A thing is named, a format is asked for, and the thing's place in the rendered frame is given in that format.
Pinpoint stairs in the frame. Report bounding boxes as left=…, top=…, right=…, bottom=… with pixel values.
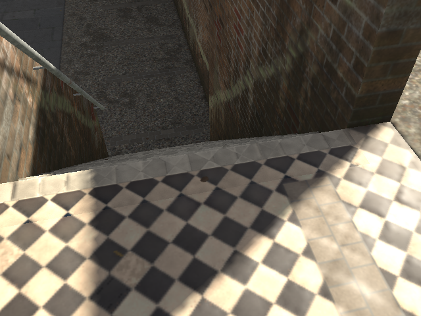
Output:
left=18, top=131, right=319, bottom=180

